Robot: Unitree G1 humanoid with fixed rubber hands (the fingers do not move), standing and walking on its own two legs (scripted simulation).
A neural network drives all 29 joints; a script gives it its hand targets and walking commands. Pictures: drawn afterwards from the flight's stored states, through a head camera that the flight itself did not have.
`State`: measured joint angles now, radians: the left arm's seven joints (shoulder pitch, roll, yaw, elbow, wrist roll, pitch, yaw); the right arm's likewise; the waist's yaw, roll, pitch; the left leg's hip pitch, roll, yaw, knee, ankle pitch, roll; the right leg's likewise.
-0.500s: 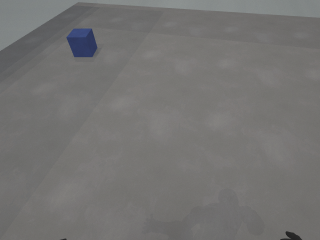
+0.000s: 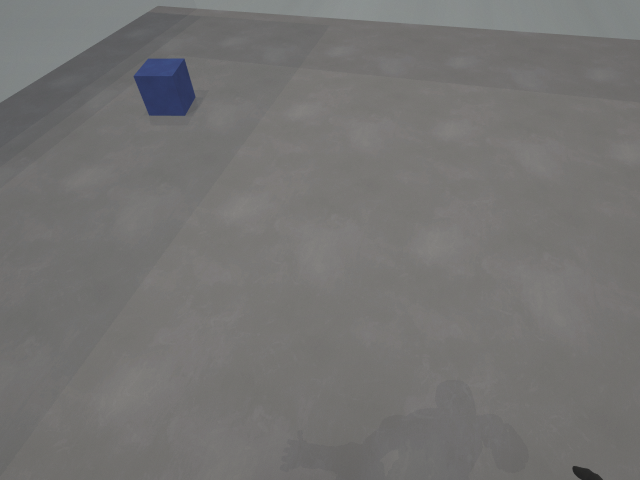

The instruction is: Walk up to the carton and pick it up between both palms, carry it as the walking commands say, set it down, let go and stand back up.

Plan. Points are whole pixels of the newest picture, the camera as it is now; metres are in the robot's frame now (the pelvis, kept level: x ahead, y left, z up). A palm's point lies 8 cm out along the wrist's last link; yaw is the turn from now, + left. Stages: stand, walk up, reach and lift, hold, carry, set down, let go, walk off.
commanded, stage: stand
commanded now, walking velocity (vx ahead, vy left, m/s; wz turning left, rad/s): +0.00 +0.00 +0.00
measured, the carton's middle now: (166, 87) +2.37 +1.02 -0.66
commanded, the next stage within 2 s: walk up in 0.12 s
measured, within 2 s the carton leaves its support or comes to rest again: neither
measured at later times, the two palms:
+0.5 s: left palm out of the picture +0.08 +0.38 -0.08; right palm out of the picture +0.16 -0.31 -0.08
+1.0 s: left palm out of the picture +0.24 +0.51 -0.04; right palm (488, 355) +0.32 -0.22 -0.09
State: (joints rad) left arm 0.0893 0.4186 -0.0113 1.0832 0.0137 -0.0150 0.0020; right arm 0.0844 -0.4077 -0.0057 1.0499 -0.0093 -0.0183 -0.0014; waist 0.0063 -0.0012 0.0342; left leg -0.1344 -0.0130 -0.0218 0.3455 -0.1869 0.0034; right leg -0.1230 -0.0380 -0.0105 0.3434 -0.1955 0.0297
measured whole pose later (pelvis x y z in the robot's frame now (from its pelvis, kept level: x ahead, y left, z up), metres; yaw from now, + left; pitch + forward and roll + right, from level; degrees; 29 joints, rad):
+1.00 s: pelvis +0.20 +0.12 -0.01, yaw +16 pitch -1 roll +1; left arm 0.17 0.56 0.08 0.87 0.01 -0.07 -0.12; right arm 0.36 -0.54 -0.10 0.86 -0.01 -0.07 0.10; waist -0.06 0.04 -0.04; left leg -0.10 -0.01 0.03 0.40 -0.29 0.04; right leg -0.48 -0.08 -0.09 0.69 -0.24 -0.01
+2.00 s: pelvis +0.77 +0.32 -0.02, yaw +24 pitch +3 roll +1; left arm 0.10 0.50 0.05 0.76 0.00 -0.12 -0.08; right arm 0.32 -0.49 -0.04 0.82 0.00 -0.12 0.04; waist -0.04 0.01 0.03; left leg -0.29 0.02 0.01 1.08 -0.44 0.03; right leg -0.42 -0.05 -0.09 0.58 -0.20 -0.02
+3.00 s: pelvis +1.20 +0.50 -0.03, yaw +26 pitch -1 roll +1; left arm 0.33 0.53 0.06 0.81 0.01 -0.06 -0.06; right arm 0.29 -0.55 -0.09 0.79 -0.01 -0.11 0.05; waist 0.03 -0.04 -0.01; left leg -0.38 0.01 0.06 0.67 -0.27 0.02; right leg -0.44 -0.07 -0.01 0.97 -0.44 -0.05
